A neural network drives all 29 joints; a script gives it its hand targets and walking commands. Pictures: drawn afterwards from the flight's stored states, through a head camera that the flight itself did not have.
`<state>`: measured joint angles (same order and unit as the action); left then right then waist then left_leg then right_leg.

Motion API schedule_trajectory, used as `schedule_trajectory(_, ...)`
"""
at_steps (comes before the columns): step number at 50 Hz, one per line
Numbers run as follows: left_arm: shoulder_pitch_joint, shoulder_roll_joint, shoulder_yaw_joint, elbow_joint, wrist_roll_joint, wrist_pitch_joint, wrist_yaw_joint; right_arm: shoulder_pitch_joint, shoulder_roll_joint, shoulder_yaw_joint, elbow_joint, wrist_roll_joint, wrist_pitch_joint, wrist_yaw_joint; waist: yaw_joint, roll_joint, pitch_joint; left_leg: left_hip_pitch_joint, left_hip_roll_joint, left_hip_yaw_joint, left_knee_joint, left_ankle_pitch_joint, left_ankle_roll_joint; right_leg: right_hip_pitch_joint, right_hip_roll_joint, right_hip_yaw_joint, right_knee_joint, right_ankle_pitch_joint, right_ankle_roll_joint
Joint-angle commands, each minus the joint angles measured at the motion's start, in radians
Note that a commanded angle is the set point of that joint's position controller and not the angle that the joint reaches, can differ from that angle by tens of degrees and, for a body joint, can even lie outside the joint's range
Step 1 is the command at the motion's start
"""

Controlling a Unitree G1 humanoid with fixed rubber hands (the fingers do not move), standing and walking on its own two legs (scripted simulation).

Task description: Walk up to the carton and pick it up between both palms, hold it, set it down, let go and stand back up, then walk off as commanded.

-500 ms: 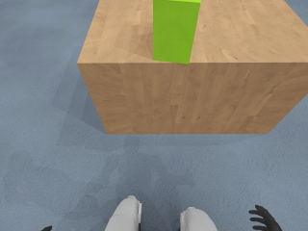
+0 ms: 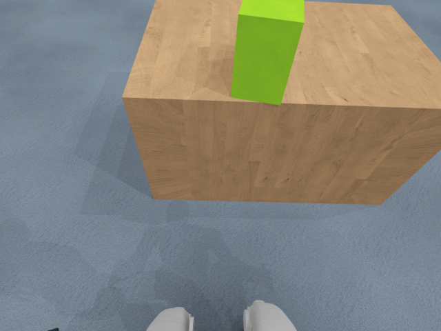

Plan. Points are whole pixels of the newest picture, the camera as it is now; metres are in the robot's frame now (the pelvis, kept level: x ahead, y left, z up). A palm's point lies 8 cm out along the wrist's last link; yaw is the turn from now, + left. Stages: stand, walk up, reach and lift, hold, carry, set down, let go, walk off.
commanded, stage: walk up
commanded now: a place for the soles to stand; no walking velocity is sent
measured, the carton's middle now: (265, 43) +0.89 -0.13 +0.05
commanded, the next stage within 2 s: none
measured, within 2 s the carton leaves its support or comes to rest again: neither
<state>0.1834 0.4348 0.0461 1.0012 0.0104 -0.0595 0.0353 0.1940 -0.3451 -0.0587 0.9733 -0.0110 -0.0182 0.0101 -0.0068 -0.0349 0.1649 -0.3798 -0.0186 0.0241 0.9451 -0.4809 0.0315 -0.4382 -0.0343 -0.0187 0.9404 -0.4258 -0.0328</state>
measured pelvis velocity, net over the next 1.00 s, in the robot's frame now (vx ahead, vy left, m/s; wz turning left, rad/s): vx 0.13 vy -0.13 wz -0.02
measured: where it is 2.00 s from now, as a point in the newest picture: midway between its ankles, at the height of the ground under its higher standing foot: (258, 262)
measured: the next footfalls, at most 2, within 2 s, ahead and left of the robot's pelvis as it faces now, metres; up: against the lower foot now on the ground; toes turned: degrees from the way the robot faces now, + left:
right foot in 0.74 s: +0.27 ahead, -0.22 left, +0.00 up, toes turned -9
left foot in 1.24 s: +0.27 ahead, -0.02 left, +0.00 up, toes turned +8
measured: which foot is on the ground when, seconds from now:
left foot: down 0.00-0.78, up 0.80-1.00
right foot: down 0.00-0.46, up 0.48-0.72, down 0.74-1.00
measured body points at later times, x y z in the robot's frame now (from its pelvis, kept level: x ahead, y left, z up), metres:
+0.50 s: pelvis +0.02 -0.01 +0.02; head +0.04 +0.01 +0.46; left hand +0.10 +0.31 -0.12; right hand +0.09 -0.31 -0.10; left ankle +0.02 +0.11 -0.69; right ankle +0.05 -0.12 -0.67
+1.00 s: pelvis +0.13 -0.13 +0.01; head +0.13 -0.13 +0.46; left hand +0.21 +0.18 -0.11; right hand +0.19 -0.46 -0.11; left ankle +0.20 -0.01 -0.63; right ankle +0.23 -0.21 -0.69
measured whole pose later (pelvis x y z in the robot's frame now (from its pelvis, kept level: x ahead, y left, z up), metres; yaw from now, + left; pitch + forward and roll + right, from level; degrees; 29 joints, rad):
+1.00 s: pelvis +0.13 -0.13 +0.01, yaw -1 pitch -9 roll -2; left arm 0.19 0.37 0.07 0.99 0.02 -0.07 -0.04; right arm 0.21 -0.42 -0.07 1.01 -0.01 -0.05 0.04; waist 0.01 0.05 0.15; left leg -0.53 0.06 -0.01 1.22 -0.37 0.03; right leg -0.37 0.01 -0.18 0.79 -0.28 -0.09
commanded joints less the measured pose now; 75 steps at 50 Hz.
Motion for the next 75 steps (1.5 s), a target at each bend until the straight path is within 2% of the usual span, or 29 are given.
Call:
schedule_trajectory(1, 0.053, 0.333, 0.074, -0.037, 0.005, -0.043, 0.012, -0.091, -0.241, -0.051, -0.075, 0.024, -0.011, -0.024, 0.033, -0.054, -0.165, -0.103, 0.011, -0.043, 0.025, 0.018, 0.006, 0.153, -0.327, 0.539, -0.503, 0.05, -0.23)
schedule_trajectory(2, 0.005, 0.322, 0.072, -0.049, 0.007, -0.036, 0.009, -0.058, -0.268, -0.055, -0.055, 0.023, -0.014, -0.023, 0.016, -0.081, -0.168, -0.044, 0.01, -0.068, -0.007, -0.096, 0.015, 0.109, -0.344, 0.576, -0.479, 0.068, -0.284)
schedule_trajectory(5, -0.093, 0.225, 0.037, -0.085, 0.003, -0.022, 0.005, 0.026, -0.273, -0.063, 0.011, 0.0, -0.028, -0.015, -0.04, 0.028, -0.164, 0.089, 0.053, -0.145, -0.258, 0.036, 0.056, 0.019, -0.193, 0.304, -0.375, 0.077, -0.152)
schedule_trajectory(7, -0.113, 0.177, 0.028, -0.075, 0.004, -0.01, -0.003, -0.025, -0.311, -0.061, -0.003, 0.007, -0.037, -0.013, -0.02, 0.105, -0.137, 0.075, 0.195, -0.452, -0.462, -0.046, 0.162, -0.057, -0.008, 0.101, -0.156, 0.027, -0.031)
schedule_trajectory(9, -0.077, 0.205, 0.035, -0.037, 0.008, 0.001, -0.002, -0.095, -0.354, -0.072, -0.01, 0.003, -0.033, -0.013, -0.003, 0.143, -0.101, -0.036, 0.311, -0.62, -0.562, -0.149, 0.241, 0.006, 0.024, 0.063, -0.051, -0.126, -0.016)
schedule_trajectory(12, -0.052, 0.167, 0.03, -0.001, 0.003, -0.016, -0.012, -0.127, -0.297, -0.043, -0.005, 0.005, -0.035, -0.015, 0.035, 0.114, -0.089, -0.071, 0.211, -0.416, -0.472, 0.156, 0.117, 0.142, 0.008, 0.081, -0.244, 0.067, -0.023)
schedule_trajectory(15, -0.045, 0.226, 0.046, 0.014, 0.005, -0.038, -0.003, -0.14, -0.245, -0.027, -0.008, 0.007, -0.036, -0.016, 0.033, 0.021, -0.198, -0.074, 0.065, -0.174, -0.24, 0.339, 0.013, 0.279, -0.14, 0.302, -0.394, 0.277, -0.101)
schedule_trajectory(18, -0.1, 0.216, 0.036, 0.027, -0.002, -0.029, -0.004, -0.103, -0.238, -0.031, 0.034, 0.01, -0.031, -0.021, -0.001, 0.024, -0.188, 0.072, 0.045, -0.1, -0.196, 0.192, 0.023, 0.136, -0.223, 0.391, -0.421, 0.281, -0.192)
schedule_trajectory(19, -0.049, 0.262, 0.067, -0.029, 0.012, -0.012, -0.037, 0.015, -0.309, -0.063, 0.018, -0.005, -0.067, -0.006, -0.014, -0.061, -0.229, 0.085, 0.063, -0.19, -0.254, -0.191, 0.075, 0.115, -0.164, 0.345, -0.34, -0.105, -0.167)
schedule_trajectory(20, -0.084, 0.244, 0.069, -0.041, 0.021, -0.001, -0.045, 0.047, -0.358, -0.083, 0.053, -0.021, -0.082, -0.002, -0.03, 0.058, -0.162, 0.178, 0.141, -0.372, -0.423, -0.365, 0.116, -0.096, -0.079, 0.277, -0.196, -0.274, -0.125)
schedule_trajectory(21, -0.185, 0.196, 0.054, -0.068, 0.029, 0.008, -0.058, 0.17, -0.403, -0.105, 0.091, -0.014, -0.087, -0.006, -0.119, 0.188, -0.147, 0.413, 0.267, -0.64, -0.657, -0.54, 0.192, -0.395, 0.039, 0.094, 0.016, -0.242, -0.051)
schedule_trajectory(22, -0.243, 0.195, 0.05, -0.106, 0.04, 0.004, -0.055, 0.179, -0.473, -0.122, 0.075, -0.011, -0.091, -0.014, -0.134, 0.22, -0.087, 0.493, 0.423, -0.795, -0.746, -0.479, 0.258, -0.539, 0.018, 0.082, 0.119, -0.138, -0.018)
schedule_trajectory(23, -0.269, 0.233, 0.064, -0.11, 0.047, -0.001, -0.054, 0.153, -0.453, -0.118, 0.058, -0.004, -0.098, -0.02, -0.118, 0.063, -0.038, 0.465, 0.476, -0.878, -0.716, -0.319, 0.301, -0.562, -0.012, 0.154, 0.16, -0.12, 0.003)
schedule_trajectory(33, -0.157, 0.19, 0.081, -0.082, 0.014, -0.009, -0.11, -0.012, -0.384, -0.101, -0.036, -0.015, -0.102, -0.008, -0.021, 0.24, 0.005, 0.094, 0.299, -0.268, -0.61, 0.137, 0.162, -0.073, -0.064, -0.015, -0.204, 0.102, 0.005)
schedule_trajectory(35, 0.061, 0.212, 0.118, -0.03, 0.012, -0.003, -0.101, -0.137, -0.364, -0.087, -0.077, -0.017, -0.093, -0.003, 0.13, 0.202, -0.044, -0.193, 0.236, -0.15, -0.418, 0.243, 0.103, 0.356, 0.001, -0.09, -0.219, 0.175, -0.005)
schedule_trajectory(36, 0.219, 0.233, 0.133, 0.02, 0.006, -0.005, -0.095, -0.114, -0.318, -0.069, -0.078, -0.012, -0.088, -0.002, 0.19, 0.077, -0.126, -0.224, 0.178, -0.078, -0.141, 0.416, 0.081, 0.531, 0.038, -0.068, -0.259, 0.139, -0.005)
schedule_trajectory(37, 0.356, 0.284, 0.158, 0.046, 0.011, -0.004, -0.079, -0.048, -0.245, -0.053, -0.077, -0.005, -0.086, 0.001, 0.251, -0.18, -0.183, -0.297, 0.051, 0.001, 0.219, 0.336, 0.036, 0.587, -0.025, 0.052, -0.371, -0.037, -0.014)
schedule_trajectory(38, 0.361, 0.346, 0.161, 0.033, 0.014, -0.011, -0.069, -0.007, -0.186, -0.038, -0.081, 0.001, -0.08, -0.003, 0.221, -0.355, -0.171, -0.408, -0.071, -0.053, 0.389, -0.104, 0.015, 0.518, -0.27, 0.532, -0.653, -0.419, -0.072)
schedule_trajectory(39, 0.251, 0.399, 0.159, -0.035, 0.014, -0.017, -0.067, -0.027, -0.267, -0.055, -0.089, -0.006, -0.071, -0.006, 0.176, -0.196, -0.148, -0.426, -0.03, -0.117, 0.463, -0.094, 0.01, 0.393, -0.415, 0.857, -0.856, -0.674, -0.177)
schedule_trajectory(43, -0.007, 0.324, 0.134, -0.11, 0.001, -0.035, -0.055, 0.094, -0.325, -0.064, 0.005, -0.001, -0.053, 0.01, 0.023, -0.013, -0.055, -0.247, 0.106, -0.096, 0.414, 0.077, 0.018, 0.094, -0.368, 0.6, -0.812, -0.529, -0.135)
schedule_trajectory(46, -0.026, 0.293, 0.122, -0.109, -0.002, -0.039, -0.057, 0.143, -0.319, -0.067, -0.002, 0.006, -0.045, 0.022, 0.003, -0.084, -0.057, -0.185, 0.131, -0.075, 0.263, 0.108, 0.004, 0.004, -0.312, 0.445, -0.766, -0.495, -0.128)
schedule_trajectory(51, 0.019, 0.305, 0.13, -0.105, 0.006, -0.041, -0.053, 0.077, -0.333, -0.088, -0.054, -0.025, -0.034, 0.034, 0.028, -0.065, -0.076, -0.202, 0.141, -0.054, 0.16, 0.064, -0.004, 0.011, -0.377, 0.461, -0.776, -0.553, -0.169)
schedule_trajectory(58, -0.104, 0.324, 0.108, -0.136, 0.039, -0.021, -0.054, 0.152, -0.332, -0.12, -0.066, -0.016, -0.019, 0.051, -0.073, 0.026, -0.105, 0.144, 0.128, 0.013, -0.028, 0.033, 0.075, -0.194, -0.341, 0.363, -0.721, -0.519, -0.157)
schedule_trajectory(60, -0.127, 0.223, 0.076, -0.133, 0.041, -0.001, -0.059, 0.359, -0.306, -0.135, -0.006, -0.022, -0.043, 0.035, -0.183, 0.177, -0.132, 0.534, 0.053, 0.025, -0.359, -0.099, 0.095, -0.477, -0.147, 0.076, -0.334, -0.465, -0.066)
schedule_trajectory(61, -0.097, 0.105, 0.054, -0.138, 0.023, 0.003, -0.055, 0.387, -0.362, -0.144, -0.009, -0.04, -0.052, 0.016, -0.184, 0.55, -0.057, 0.53, 0.205, -0.344, -0.607, -0.425, 0.153, -0.609, 0.026, -0.085, 0.152, -0.309, -0.02)
schedule_trajectory(62, -0.066, 0.106, 0.048, -0.12, -0.004, 0.007, -0.058, 0.264, -0.344, -0.12, -0.08, -0.038, -0.065, 0.001, -0.104, 0.418, 0.023, 0.38, 0.366, -0.695, -0.78, -0.527, 0.185, -0.639, 0.073, 0.006, 0.33, -0.114, -0.008)
schedule_trajectory(63, -0.073, 0.209, 0.063, -0.118, 0.012, 0.0, -0.058, 0.142, -0.399, -0.128, -0.117, -0.013, -0.069, -0.007, -0.063, 0.292, 0.061, 0.263, 0.487, -0.809, -0.819, -0.572, 0.259, -0.583, -0.005, 0.133, 0.303, -0.059, -0.006)
schedule_trajectory(69, -0.028, 0.223, 0.083, -0.073, 0.014, -0.018, -0.076, 0.12, -0.355, -0.101, -0.114, -0.002, -0.097, -0.009, -0.013, 0.061, 0.095, 0.154, 0.404, -0.432, -0.716, -0.189, 0.212, -0.407, -0.078, 0.111, 0.137, 0.111, 0.019)
schedule_trajectory(75, -0.028, 0.203, 0.087, -0.111, -0.009, -0.014, -0.099, 0.028, -0.432, -0.115, -0.145, -0.007, -0.094, 0.007, 0.023, 0.191, 0.056, -0.062, 0.365, -0.209, -0.714, -0.257, 0.179, -0.085, -0.115, 0.019, -0.108, 0.191, 0.0)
